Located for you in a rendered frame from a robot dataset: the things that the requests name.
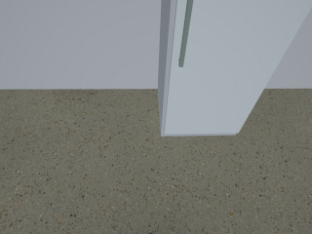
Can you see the handle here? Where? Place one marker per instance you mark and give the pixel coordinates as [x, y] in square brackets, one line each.
[187, 19]

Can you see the fridge door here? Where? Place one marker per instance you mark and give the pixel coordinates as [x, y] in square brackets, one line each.
[233, 48]

